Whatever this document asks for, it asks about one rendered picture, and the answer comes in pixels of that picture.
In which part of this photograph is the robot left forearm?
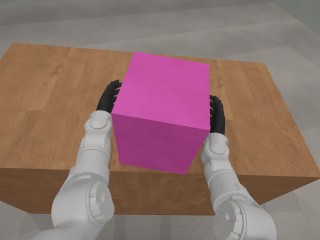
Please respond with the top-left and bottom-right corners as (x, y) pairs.
(51, 110), (112, 224)

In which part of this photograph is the pedestal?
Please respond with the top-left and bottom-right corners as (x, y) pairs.
(0, 42), (320, 216)

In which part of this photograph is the robot right hand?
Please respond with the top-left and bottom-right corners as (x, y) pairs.
(209, 95), (225, 135)

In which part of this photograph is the robot left hand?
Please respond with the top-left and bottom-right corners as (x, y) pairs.
(96, 79), (122, 114)

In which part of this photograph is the robot right upper arm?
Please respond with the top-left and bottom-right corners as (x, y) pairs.
(213, 200), (291, 240)

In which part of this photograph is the robot left upper arm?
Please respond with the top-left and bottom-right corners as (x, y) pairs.
(27, 180), (115, 240)

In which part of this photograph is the robot right forearm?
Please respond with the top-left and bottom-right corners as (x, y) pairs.
(200, 132), (262, 213)

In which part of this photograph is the carton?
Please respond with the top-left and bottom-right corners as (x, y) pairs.
(111, 51), (211, 175)

